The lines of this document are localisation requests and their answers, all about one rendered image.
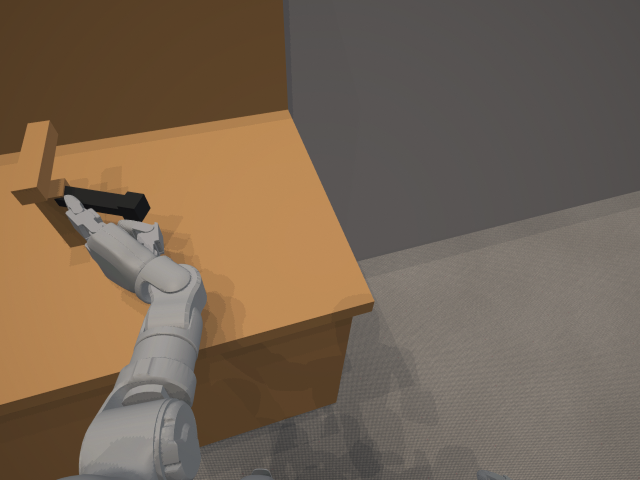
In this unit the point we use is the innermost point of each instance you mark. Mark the left robot upper arm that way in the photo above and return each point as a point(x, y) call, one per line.
point(155, 440)

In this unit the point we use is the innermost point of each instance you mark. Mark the tap lever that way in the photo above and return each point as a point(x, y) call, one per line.
point(132, 206)

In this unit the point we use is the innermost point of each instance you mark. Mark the robot left forearm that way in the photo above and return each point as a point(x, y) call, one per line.
point(163, 361)

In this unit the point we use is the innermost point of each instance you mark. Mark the left robot shin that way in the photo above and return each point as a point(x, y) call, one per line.
point(261, 472)

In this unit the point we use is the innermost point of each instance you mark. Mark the robot left hand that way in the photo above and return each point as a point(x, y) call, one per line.
point(121, 250)

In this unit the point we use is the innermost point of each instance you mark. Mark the counter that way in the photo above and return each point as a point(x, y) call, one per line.
point(184, 101)

